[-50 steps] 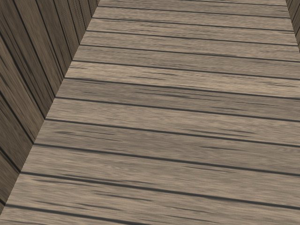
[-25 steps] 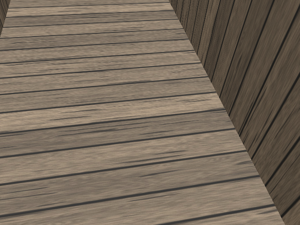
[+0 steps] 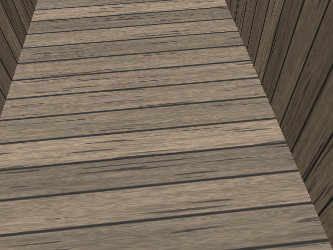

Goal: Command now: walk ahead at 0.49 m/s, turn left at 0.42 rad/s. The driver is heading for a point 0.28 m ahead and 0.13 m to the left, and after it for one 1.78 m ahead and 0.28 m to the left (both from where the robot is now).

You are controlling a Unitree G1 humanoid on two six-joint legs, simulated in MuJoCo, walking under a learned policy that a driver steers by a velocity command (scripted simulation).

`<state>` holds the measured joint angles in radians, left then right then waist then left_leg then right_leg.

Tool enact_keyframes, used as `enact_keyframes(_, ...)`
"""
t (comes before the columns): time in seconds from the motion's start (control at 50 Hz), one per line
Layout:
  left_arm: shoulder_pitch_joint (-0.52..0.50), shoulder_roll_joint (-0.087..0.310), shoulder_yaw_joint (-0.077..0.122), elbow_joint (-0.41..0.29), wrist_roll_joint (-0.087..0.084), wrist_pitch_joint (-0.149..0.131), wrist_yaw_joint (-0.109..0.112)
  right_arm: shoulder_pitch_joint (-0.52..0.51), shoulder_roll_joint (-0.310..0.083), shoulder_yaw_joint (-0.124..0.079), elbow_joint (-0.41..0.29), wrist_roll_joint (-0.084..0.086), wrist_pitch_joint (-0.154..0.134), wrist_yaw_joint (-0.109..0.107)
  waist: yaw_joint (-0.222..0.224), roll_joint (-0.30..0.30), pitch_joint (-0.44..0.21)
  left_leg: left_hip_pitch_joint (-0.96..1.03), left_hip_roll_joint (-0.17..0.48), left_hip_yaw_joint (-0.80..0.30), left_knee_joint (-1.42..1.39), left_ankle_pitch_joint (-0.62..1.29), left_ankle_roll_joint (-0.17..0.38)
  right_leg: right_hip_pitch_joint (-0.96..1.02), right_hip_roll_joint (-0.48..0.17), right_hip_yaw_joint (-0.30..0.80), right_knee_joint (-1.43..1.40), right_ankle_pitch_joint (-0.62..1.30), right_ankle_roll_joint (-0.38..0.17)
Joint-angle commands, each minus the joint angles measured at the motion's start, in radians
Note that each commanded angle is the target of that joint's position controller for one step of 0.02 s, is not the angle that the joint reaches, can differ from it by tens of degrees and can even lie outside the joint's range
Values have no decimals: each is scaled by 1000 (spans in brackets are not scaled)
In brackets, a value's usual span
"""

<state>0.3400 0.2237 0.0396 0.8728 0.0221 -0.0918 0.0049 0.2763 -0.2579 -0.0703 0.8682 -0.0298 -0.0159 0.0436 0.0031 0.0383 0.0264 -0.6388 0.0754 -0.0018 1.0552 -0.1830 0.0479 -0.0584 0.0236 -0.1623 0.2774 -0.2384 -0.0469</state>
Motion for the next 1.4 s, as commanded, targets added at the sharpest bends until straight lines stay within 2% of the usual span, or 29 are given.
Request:
enact_keyframes(0.02, -23, 82, 14, -37, -2, -22, 2, -73, -2, 7, -83, -2, -6, 17, -12, -123, 64, -59, 20, 10, -119, 132, -4, -41, -248, 51, -137, 379, -100)
enact_keyframes(0.14, 30, 146, 28, 8, -2, -12, 19, -212, -15, 18, -151, -11, -7, 32, 3, -94, 87, 65, -37, 118, -409, 144, 58, 74, -285, -47, -59, 667, -76)
enact_keyframes(0.18, 28, 177, 35, 15, -2, 3, 29, -123, -34, 10, -130, -19, -11, 20, -29, -112, 17, 174, -120, 167, -432, 64, 92, 133, -272, -74, 147, 1008, -53)
enact_keyframes(0.22, 13, 197, 40, 5, -12, 20, 31, 107, -84, -15, -64, -33, -31, 1, -128, -81, -122, 470, -169, 130, -560, 152, 140, 38, -234, -83, 548, 868, -14)
enact_keyframes(0.24, 43, 148, 29, -24, -13, 18, 25, 172, -184, -43, -53, -35, -38, -16, -129, 40, -216, 704, 26, -84, -532, 440, 192, -185, -158, -88, 870, 290, 24)
enact_keyframes(0.26, 127, 88, 17, -80, -39, 26, 19, 129, -305, -71, -85, -7, -28, -19, -55, 239, -382, 967, 335, -599, -558, 914, 414, -515, 46, 26, 1253, -408, 76)
enact_keyframes(0.28, 52, 140, 23, -76, -10, 31, 21, 141, -275, -73, -101, 36, -13, -27, -95, 21, -415, 926, 299, -529, -589, 936, 405, -548, -20, 197, 1257, -307, 71)
enact_keyframes(0.3, -15, 120, 16, -95, -19, 29, 20, 67, -222, -59, -102, 37, -8, -39, -74, 2, -271, 797, 269, -414, -613, 873, 375, -583, -59, 199, 1216, -225, 68)
enact_keyframes(0.34, -51, 121, 17, -98, 8, 42, 21, -14, -126, -29, -106, 43, -1, -49, -11, -55, -95, 555, 151, -297, -684, 741, 273, -537, -108, 202, 1042, -172, 74)
enact_keyframes(0.36, -21, 121, 18, -91, 19, 64, 19, -42, -104, -21, -111, 40, 1, -50, 18, -47, -86, 477, 117, -255, -707, 720, 249, -476, -109, 200, 998, -162, 81)
enact_keyframes(0.42, -4, 98, 14, -99, 15, 102, 18, -34, -152, -32, -115, 22, -11, -38, 38, -36, -124, 411, 79, -226, -714, 744, 231, -425, -86, 185, 910, -123, 96)
enact_keyframes(0.52, -128, 122, 22, -144, 14, 125, 20, 2, -174, -42, -120, 23, 14, -45, -7, 17, -107, 427, 50, -306, -759, 361, 185, -506, -83, 210, 780, -44, 109)
enact_keyframes(0.58, -176, 133, 23, -150, 5, 127, 27, 23, -176, -45, -118, 21, 26, -53, -28, 36, -77, 474, 59, -373, -778, 179, 171, -549, -77, 236, 714, -30, 111)
enact_keyframes(0.74, -159, 122, 8, -129, -22, 107, 38, 38, -156, -23, -92, -4, 32, -54, -38, 77, -75, 507, 52, -373, -696, 416, 172, -345, -19, 208, 482, -149, 65)
enact_keyframes(0.8, -99, 118, 5, -103, -29, 98, 42, 4, -155, -13, -80, 7, 43, -61, 0, 73, -63, 491, 40, -401, -648, 445, 133, -194, 0, 193, 229, -88, 37)
enact_keyframes(0.82, -60, 112, 3, -85, -21, 91, 48, -20, -142, -5, -87, 18, 42, -66, 25, 48, -60, 437, 16, -399, -621, 359, 92, -86, -24, 203, 65, 57, 25)
enact_keyframes(0.84, -70, 150, 7, -82, 2, 79, 52, -2, -97, 10, -97, 15, 36, -66, -4, -53, -59, 385, -39, -353, -547, 200, 45, -27, -150, 335, -24, 115, 2)
enact_keyframes(0.86, -150, 224, 12, -108, -1, 75, 47, 72, -60, 18, -95, 22, 30, -68, -67, -216, -53, 298, -185, -210, -480, -147, 4, -6, -327, 521, -21, 440, -76)
enact_keyframes(0.88, -144, 177, -2, -100, -1, 74, 39, 24, -106, 9, -78, 14, 40, -77, -15, -238, -67, 361, -193, -142, -412, -331, -9, -116, -397, 547, -4, 542, -187)
enact_keyframes(0.92, -173, 98, -33, -85, -10, 59, 26, -3, -102, 12, -47, 17, 46, -74, -27, -167, -42, 416, -150, -141, -389, -276, -30, -144, -298, 454, -10, 498, -168)
enact_keyframes(0.94, -177, 101, -37, -70, -10, 57, 25, -9, -87, 19, -37, 15, 47, -71, -37, -190, -35, 433, -136, -120, -447, -220, -39, -125, -239, 407, 4, 497, -128)
enact_keyframes(1.04, -97, 209, 4, -29, -24, 68, 16, -47, -118, 12, -5, 25, 47, -92, 0, -198, -57, 380, -144, -45, -512, -168, -65, 15, -206, 472, 111, 686, -121)
enact_keyframes(1.14, -75, 217, 29, -13, -18, 90, 15, -82, -99, 12, 1, 34, 46, -104, 12, -193, -56, 302, -149, -44, -435, -276, -66, 13, -220, 593, 102, 578, -163)
enact_keyframes(1.22, -207, 203, 44, -48, -23, 112, 7, 4, -109, 12, 31, 28, 33, -106, -54, -148, -82, 540, -120, -60, -678, -86, -14, -192, -132, 548, 151, 392, -73)
enact_keyframes(1.24, -211, 166, 34, -64, -30, 116, 6, 28, -167, 0, 27, 15, 29, -113, -54, -37, -73, 625, 3, -182, -788, -80, 23, -317, -68, 492, 243, 207, -22)
enact_keyframes(1.26, -172, 99, 19, -83, -38, 117, 8, -24, -261, -16, 5, 11, 30, -114, -14, 177, -44, 646, 235, -410, -869, 124, 116, -477, 99, 296, 417, -176, 24)
enact_keyframes(1.28, -159, 175, 39, -68, -7, 126, 22, -44, -249, -16, -1, 9, 32, -105, -18, 164, -38, 518, 338, -418, -818, 332, 224, -428, 66, 229, 653, -375, 30)
enact_keyframes(1.32, -104, 191, 56, -19, -1, 147, 15, -138, -138, 14, -34, 14, 27, -99, 43, 21, 16, 455, 227, -250, -795, 365, 187, -409, 35, 251, 829, -267, 25)
enact_keyframes(1.4, -139, 173, 54, -29, -2, 167, -27, -89, -149, 18, -44, 7, 23, -102, 5, 102, 6, 589, 134, -97, -747, 434, 139, -477, 28, 197, 784, -185, 79)
